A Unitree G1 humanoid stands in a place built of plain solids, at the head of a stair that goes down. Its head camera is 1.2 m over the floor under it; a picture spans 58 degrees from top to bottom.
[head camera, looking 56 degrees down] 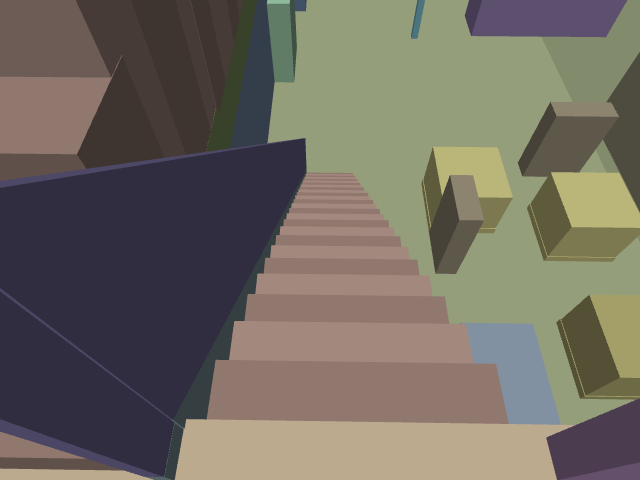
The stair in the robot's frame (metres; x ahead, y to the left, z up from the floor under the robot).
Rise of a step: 0.21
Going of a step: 0.23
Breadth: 0.93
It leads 1 degrees to the right of straight ahead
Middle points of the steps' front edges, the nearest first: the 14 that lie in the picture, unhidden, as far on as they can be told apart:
0.24 -0.11 0.00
0.47 -0.12 -0.21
0.69 -0.12 -0.42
0.92 -0.12 -0.62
1.15 -0.13 -0.83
1.38 -0.13 -1.04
1.61 -0.13 -1.25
1.83 -0.14 -1.45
2.06 -0.14 -1.66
2.29 -0.14 -1.87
2.52 -0.15 -2.08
2.74 -0.15 -2.29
2.97 -0.15 -2.49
3.20 -0.15 -2.70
